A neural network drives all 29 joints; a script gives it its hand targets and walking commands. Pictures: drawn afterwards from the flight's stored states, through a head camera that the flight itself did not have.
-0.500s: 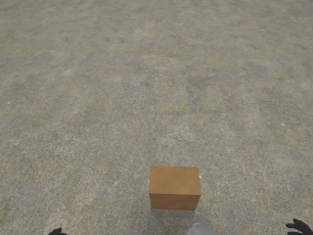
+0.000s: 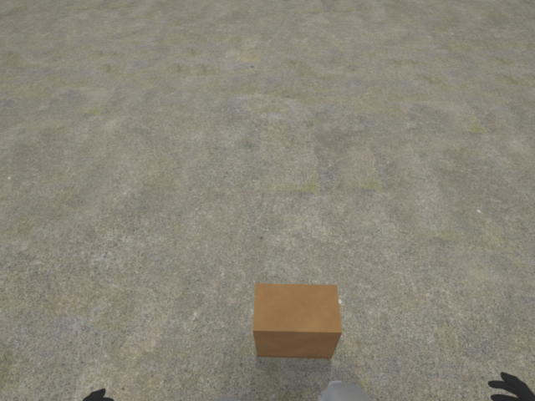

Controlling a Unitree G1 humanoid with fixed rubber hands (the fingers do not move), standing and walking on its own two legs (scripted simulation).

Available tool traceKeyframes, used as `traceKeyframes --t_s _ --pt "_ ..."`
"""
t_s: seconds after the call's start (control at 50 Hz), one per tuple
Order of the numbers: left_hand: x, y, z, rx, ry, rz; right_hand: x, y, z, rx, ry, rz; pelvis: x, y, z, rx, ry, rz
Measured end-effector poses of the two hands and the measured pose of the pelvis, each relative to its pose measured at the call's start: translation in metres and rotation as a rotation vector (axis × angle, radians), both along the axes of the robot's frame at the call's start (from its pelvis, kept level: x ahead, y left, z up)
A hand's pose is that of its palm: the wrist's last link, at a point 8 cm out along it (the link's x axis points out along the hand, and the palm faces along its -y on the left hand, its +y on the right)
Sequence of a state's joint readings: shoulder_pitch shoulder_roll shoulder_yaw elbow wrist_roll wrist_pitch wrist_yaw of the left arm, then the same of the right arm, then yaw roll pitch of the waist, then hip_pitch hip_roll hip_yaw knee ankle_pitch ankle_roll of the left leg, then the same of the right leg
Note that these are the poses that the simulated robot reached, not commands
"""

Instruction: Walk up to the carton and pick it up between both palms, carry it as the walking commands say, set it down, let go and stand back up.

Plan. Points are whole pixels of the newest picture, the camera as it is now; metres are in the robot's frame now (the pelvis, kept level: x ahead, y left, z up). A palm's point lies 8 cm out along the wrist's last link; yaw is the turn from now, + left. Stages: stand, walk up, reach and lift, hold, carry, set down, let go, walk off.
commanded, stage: walk up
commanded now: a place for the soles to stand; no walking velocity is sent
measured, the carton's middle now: (295, 322) +0.45 -0.03 -0.60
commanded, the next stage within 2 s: none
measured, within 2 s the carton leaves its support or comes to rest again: neither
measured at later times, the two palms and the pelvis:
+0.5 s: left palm out of the picture +0.08 +0.32 -0.09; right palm out of the picture +0.10 -0.33 -0.07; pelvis +0.00 +0.00 +0.00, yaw +0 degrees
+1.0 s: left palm out of the picture +0.08 +0.32 -0.09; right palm out of the picture +0.09 -0.34 -0.07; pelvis +0.00 +0.00 +0.00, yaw -1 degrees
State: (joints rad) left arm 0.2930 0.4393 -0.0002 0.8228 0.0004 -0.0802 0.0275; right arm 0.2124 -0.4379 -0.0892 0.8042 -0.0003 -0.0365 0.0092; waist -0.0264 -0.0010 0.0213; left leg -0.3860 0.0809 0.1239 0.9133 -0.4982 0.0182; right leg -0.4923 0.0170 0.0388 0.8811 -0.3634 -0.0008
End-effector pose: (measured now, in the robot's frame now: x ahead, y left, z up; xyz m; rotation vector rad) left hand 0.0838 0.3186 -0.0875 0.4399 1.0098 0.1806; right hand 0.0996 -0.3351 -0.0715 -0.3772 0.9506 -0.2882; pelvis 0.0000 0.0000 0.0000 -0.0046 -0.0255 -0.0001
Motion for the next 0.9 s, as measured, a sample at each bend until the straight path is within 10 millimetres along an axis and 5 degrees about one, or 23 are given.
traceKeyframes --t_s 0.9 --pt "0.0019 -0.001 0.0011 0.005 -0.003 -0.012 -0.006 -0.0015 -0.0007 0.003 -0.006 -0.013 -0.0026 -0.0004 -0.0002 0.002 -0.004 -0.017"
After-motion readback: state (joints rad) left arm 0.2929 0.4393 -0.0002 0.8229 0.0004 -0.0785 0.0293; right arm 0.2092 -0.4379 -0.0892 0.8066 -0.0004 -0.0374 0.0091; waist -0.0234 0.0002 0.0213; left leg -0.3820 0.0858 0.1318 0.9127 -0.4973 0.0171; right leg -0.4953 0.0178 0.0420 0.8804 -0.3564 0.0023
